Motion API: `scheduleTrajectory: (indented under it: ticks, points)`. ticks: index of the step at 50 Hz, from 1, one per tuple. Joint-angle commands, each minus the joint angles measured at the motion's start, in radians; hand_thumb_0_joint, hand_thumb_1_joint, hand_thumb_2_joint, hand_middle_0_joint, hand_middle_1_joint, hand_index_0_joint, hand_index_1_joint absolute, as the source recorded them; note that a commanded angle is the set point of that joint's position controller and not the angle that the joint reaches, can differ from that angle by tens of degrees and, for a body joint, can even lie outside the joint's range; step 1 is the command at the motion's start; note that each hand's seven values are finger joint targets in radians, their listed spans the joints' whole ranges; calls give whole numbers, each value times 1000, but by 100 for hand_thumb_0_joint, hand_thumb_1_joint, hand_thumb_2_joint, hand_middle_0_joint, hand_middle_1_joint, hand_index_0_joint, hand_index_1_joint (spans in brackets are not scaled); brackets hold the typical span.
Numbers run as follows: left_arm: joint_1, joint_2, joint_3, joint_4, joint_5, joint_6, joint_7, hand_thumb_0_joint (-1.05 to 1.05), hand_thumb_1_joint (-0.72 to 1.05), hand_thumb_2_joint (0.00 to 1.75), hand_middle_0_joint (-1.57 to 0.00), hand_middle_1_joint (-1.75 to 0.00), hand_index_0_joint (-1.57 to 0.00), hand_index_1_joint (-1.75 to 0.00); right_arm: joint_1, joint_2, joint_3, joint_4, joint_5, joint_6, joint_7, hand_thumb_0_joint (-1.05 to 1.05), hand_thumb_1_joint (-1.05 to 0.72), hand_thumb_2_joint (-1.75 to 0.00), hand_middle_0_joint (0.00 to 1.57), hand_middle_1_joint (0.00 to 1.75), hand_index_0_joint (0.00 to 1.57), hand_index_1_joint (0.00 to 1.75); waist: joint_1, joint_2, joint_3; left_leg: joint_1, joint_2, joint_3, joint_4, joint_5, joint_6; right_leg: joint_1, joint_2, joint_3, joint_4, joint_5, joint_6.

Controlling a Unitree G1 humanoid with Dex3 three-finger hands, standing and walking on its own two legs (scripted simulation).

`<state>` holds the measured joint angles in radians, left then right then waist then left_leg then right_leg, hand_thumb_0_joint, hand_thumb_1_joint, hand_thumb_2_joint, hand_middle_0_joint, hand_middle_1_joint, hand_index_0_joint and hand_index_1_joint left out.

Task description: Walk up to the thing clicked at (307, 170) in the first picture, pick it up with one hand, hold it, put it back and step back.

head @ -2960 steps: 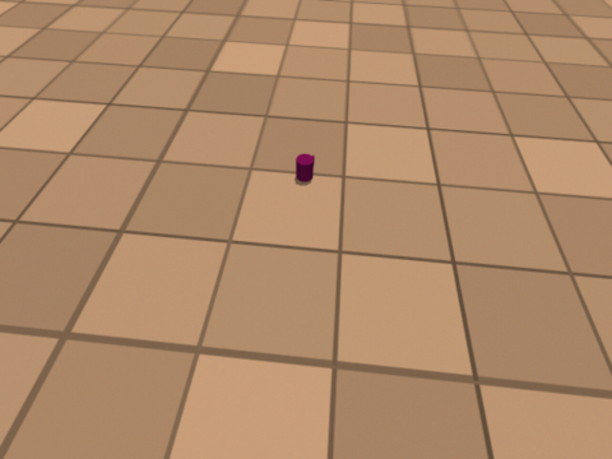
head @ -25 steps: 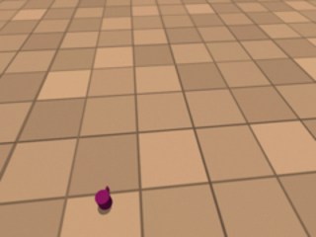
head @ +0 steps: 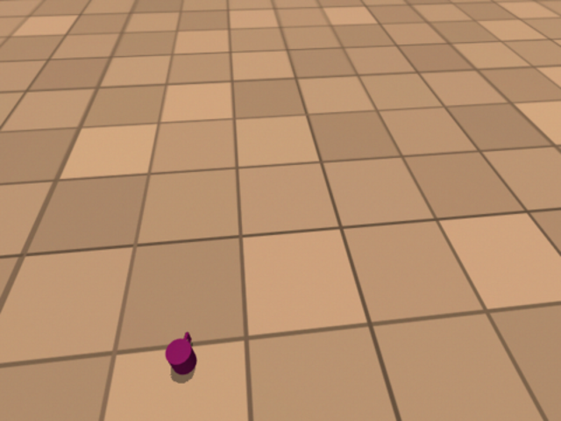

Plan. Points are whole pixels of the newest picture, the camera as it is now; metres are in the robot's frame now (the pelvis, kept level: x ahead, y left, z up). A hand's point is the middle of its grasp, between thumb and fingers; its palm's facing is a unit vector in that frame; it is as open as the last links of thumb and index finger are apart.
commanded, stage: stand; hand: left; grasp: from above
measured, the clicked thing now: (183, 351) +0.46 +0.33 -0.73
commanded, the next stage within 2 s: step back in 0.56 s
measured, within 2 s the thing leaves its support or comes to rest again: neither
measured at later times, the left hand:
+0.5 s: hand out of the picture +0.08 +0.25 -0.16, palm faces -0.01 -0.94 -0.34, open 7.4 cm
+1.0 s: hand out of the picture +0.09 +0.30 -0.19, palm faces -0.07 -0.92 -0.39, open 7.4 cm
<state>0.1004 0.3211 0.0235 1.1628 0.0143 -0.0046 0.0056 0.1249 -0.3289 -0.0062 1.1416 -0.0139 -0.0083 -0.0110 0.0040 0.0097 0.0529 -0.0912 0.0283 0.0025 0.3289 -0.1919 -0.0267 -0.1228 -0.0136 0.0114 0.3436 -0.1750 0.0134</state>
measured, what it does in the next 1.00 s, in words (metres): steps on the spot: left foot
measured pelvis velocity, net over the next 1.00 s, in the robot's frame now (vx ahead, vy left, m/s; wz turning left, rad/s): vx -0.08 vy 0.04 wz -0.02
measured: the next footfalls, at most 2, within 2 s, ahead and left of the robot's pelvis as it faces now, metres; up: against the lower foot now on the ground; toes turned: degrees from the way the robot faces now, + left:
left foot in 0.90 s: -0.03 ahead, +0.14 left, +0.00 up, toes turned -3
right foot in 1.32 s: -0.13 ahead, -0.10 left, +0.00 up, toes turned -2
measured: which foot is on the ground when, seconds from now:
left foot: down 0.00-0.76, up 0.78-0.88, down 0.90-1.00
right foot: down 0.00-0.90, up 0.92-1.00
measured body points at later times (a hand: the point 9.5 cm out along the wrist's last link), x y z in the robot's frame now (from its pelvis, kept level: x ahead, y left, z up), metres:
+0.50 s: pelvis +0.01 +0.00 +0.00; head +0.02 -0.01 +0.45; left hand +0.08 +0.29 -0.13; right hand +0.07 -0.30 -0.14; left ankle -0.01 +0.14 -0.75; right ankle +0.01 -0.13 -0.75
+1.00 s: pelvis -0.08 +0.04 -0.03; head +0.00 +0.07 +0.41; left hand +0.09 +0.35 -0.16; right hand -0.02 -0.29 -0.13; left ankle -0.07 +0.14 -0.75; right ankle -0.04 -0.11 -0.70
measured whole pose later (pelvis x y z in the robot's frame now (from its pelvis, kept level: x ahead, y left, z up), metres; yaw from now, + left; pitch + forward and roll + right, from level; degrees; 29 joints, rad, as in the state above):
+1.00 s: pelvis -0.08 +0.04 -0.03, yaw -1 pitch -2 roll +0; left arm 0.01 0.43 0.05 0.87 0.02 0.06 0.04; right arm 0.15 -0.37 -0.06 0.94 -0.02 0.04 0.01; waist -0.03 -0.08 0.20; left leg -0.29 -0.03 -0.02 0.70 -0.38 0.03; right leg -0.50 0.09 0.20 1.02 -0.52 -0.02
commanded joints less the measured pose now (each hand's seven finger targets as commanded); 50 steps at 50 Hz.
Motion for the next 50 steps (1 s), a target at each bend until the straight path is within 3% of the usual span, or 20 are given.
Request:
scheduleTrajectory:
  ticks: [1,8,13,23,27,28,29,33,36,37,38,39,41,43,44,45,46,47,48,50]
  points:
    - [-43,198,36,-68,-2,-23,11,0,90,90,-20,-30,-20,-30,-34,-204,-38,-58,-2,-26,-7,0,-90,-90,20,30,20,30,-2,8,-76,-13,99,-70,-54,124,40,30,-109,80,-48,162,-32]
    - [-39,206,35,-63,-4,-22,10,0,90,90,-20,-30,-20,-30,-31,-201,-37,-51,-3,-22,-4,0,-90,-90,20,30,20,30,-4,-5,-45,-24,94,-73,-66,54,37,0,-101,78,-63,61,-29]
    - [-35,211,35,-67,-5,-24,9,0,90,90,-20,-30,-20,-30,-29,-204,-37,-53,-3,-23,-2,0,-90,-90,20,30,20,30,-5,2,-50,-20,94,-68,-65,40,40,-1,-105,88,-64,85,-32]
    - [-38,219,32,-71,-7,-28,11,0,90,90,-20,-30,-20,-30,-27,-206,-36,-55,-1,-23,-3,0,-90,-90,20,30,20,30,-10,-17,-77,11,101,-64,-48,144,39,19,-112,88,-51,201,-32]
    - [-41,215,29,-73,-9,-26,10,0,90,90,-20,-30,-20,-30,-30,-209,-35,-53,-2,-23,-4,0,-90,-90,20,30,20,30,-8,0,-73,3,101,-64,-57,118,34,19,-109,87,-53,165,-34]
    - [-48,294,56,-117,-28,-14,12,0,90,90,-20,-30,-20,-30,-65,-287,-67,-83,16,-2,0,0,-90,-90,20,30,20,30,-17,-12,10,-63,95,-81,47,278,54,-56,-100,98,43,378,-42]
    - [-27,285,56,-131,-34,-10,17,0,90,90,-20,-30,-20,-30,-52,-271,-65,-99,26,5,1,0,-90,-90,20,30,20,30,-14,-13,-21,-55,96,-70,80,323,62,-55,-100,91,76,421,-51]
    - [-27,278,60,-203,-27,2,18,0,90,90,-20,-30,-20,-30,-39,-265,-85,-150,30,27,6,0,-90,-90,20,30,20,30,-28,-25,-151,-50,74,-50,209,300,92,-65,-115,106,150,398,-109]
    - [-21,325,72,-248,-15,11,20,0,90,90,-20,-30,-20,-30,-41,-248,-88,-191,28,44,8,0,-90,-90,20,30,20,30,-11,-113,-155,-111,-16,-20,389,128,75,-115,-214,223,108,416,-202]
    - [-31,346,78,-263,-8,14,22,0,90,90,-20,-30,-20,-30,-31,-238,-90,-199,27,52,10,0,-90,-90,20,30,20,30,-6,-175,-143,-139,-70,-4,500,-50,63,-140,-276,281,71,417,-253]
    - [-55,358,80,-287,4,16,25,0,90,90,-20,-30,-20,-30,-4,-237,-96,-210,20,60,15,0,-90,-90,20,30,20,30,-15,-240,-134,-164,-92,-20,617,-320,66,-181,-339,336,48,403,-300]
    - [-78,362,83,-308,16,16,24,0,90,90,-20,-30,-20,-30,36,-233,-98,-211,18,64,18,0,-90,-90,20,30,20,30,-29,-235,-131,-157,-71,-72,665,-393,72,-216,-350,327,72,382,-316]
    - [-143,335,77,-346,22,20,28,0,90,90,-20,-30,-20,-30,92,-234,-104,-216,25,57,24,0,-90,-90,20,30,20,30,-60,-216,-133,-144,-59,-72,607,-348,78,-232,-288,239,144,394,-265]
    - [-149,320,67,-369,17,33,28,0,90,90,-20,-30,-20,-30,137,-233,-111,-215,12,42,20,0,-90,-90,20,30,20,30,-81,-178,-134,-110,-53,-14,286,-119,63,-196,-194,185,257,298,-174]
    - [-119,288,63,-375,4,44,26,0,90,90,-20,-30,-20,-30,128,-256,-117,-220,-6,34,15,0,-90,-90,20,30,20,30,-70,-39,-105,-98,10,-97,107,71,69,-222,-100,140,377,161,-121]
    - [-97,235,54,-392,-10,49,28,0,90,90,-20,-30,-20,-30,96,-347,-140,-242,-33,26,10,0,-90,-90,20,30,20,30,-51,205,-79,-39,197,-389,45,337,127,-384,85,97,574,-138,-61]
    - [-51,234,58,-379,-5,56,38,0,90,90,-20,-30,-20,-30,64,-365,-140,-269,-36,19,7,0,-90,-90,20,30,20,30,-16,131,-67,-52,269,-389,92,587,175,-412,130,161,688,-437,-43]
    - [-50,246,61,-378,-1,57,48,0,90,90,-20,-30,-20,-30,64,-412,-143,-280,-20,17,5,0,-90,-90,20,30,20,30,-50,191,-90,-79,343,-466,69,662,223,-416,154,227,794,-500,-35]
    - [-58,263,72,-369,4,55,52,0,90,90,-20,-30,-20,-30,30,-389,-143,-291,-15,15,-3,0,-90,-90,20,30,20,30,-48,166,-77,-91,329,-457,64,563,234,-411,141,250,848,-457,-37]
    - [-2,271,78,-343,-7,52,44,0,90,90,-20,-30,-20,-30,-58,-324,-126,-316,-20,8,-16,0,-90,-90,20,30,20,30,8,145,-62,-58,223,-286,124,523,224,-445,140,248,924,-339,-29]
